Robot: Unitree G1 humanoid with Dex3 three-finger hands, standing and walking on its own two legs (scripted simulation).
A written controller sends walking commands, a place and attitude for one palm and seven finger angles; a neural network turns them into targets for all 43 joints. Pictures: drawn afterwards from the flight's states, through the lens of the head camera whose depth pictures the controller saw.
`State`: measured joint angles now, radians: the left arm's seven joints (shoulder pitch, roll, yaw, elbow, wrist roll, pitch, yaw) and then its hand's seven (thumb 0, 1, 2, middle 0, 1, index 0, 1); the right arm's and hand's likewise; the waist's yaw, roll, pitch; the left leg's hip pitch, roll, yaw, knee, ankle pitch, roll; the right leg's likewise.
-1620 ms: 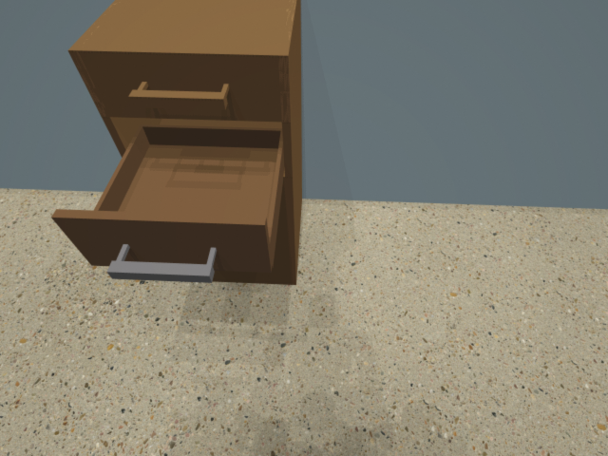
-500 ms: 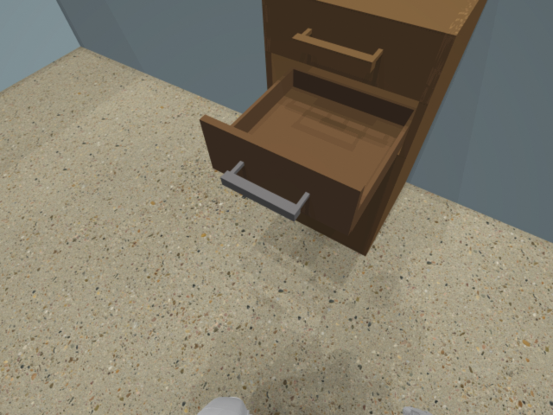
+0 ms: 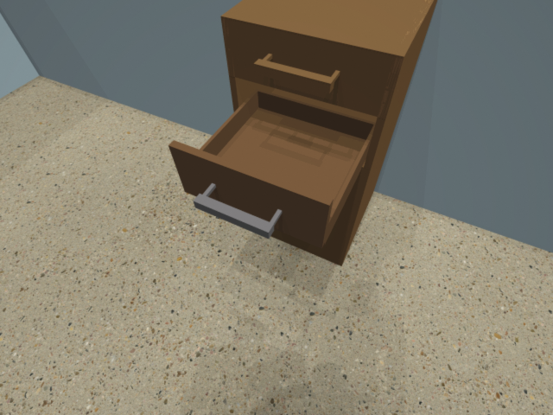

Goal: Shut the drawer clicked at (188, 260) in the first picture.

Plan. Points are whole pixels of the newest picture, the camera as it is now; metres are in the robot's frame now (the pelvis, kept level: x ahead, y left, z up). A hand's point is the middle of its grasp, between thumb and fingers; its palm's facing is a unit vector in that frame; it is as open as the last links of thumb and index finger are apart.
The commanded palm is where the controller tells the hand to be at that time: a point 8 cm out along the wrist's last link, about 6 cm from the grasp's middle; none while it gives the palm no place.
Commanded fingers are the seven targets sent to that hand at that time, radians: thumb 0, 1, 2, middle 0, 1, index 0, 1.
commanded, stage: look at it before walking up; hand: left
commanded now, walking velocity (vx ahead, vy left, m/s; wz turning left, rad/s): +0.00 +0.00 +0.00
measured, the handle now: (238, 208) +0.53 +0.11 -0.12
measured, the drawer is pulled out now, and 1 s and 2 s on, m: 0.30 0.30 0.30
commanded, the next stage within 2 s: turn to face it in 0.42 s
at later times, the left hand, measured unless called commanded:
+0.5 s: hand out of the picture +0.00 +0.18 -0.17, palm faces +0.03 -0.98 -0.20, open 7.4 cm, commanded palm none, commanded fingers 0.00 0.90 0.90 -0.20 -0.30 -0.20 -0.30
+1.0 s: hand out of the picture +0.08 +0.21 -0.17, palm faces -0.12 -0.95 -0.28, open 7.4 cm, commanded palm none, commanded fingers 0.00 0.90 0.90 -0.20 -0.30 -0.20 -0.30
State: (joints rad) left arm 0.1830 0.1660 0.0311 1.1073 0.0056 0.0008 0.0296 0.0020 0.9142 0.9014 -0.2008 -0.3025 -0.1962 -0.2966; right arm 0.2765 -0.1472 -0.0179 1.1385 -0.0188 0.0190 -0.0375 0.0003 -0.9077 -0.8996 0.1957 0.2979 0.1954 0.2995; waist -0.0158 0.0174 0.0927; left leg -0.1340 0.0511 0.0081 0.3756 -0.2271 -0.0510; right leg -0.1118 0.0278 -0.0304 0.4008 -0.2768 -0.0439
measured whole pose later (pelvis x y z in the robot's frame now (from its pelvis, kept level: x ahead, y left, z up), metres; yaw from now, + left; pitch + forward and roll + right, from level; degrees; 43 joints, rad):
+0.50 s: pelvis +0.00 +0.01 +0.00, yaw -1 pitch -1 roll +0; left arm 0.26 0.13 0.02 1.14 0.01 0.00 0.03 0.00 0.91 0.90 -0.20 -0.30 -0.20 -0.30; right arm 0.26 -0.13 -0.02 1.13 -0.02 0.01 -0.04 0.01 -0.91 -0.90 0.20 0.30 0.20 0.30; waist 0.00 0.01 0.08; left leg -0.12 0.04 0.02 0.37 -0.23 -0.04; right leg -0.10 0.02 -0.02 0.39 -0.27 -0.03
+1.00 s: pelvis -0.02 +0.01 -0.01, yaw -12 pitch +1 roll +1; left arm 0.16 0.20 0.10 0.98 0.03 0.04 0.02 0.00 0.91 0.90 -0.20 -0.30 -0.20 -0.30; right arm 0.13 -0.21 -0.08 0.98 -0.01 0.06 -0.05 0.00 -0.90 -0.90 0.20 0.30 0.20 0.30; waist 0.02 0.01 0.14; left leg -0.35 0.02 0.02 0.87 -0.53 -0.04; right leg -0.27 0.09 0.15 0.56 -0.29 -0.05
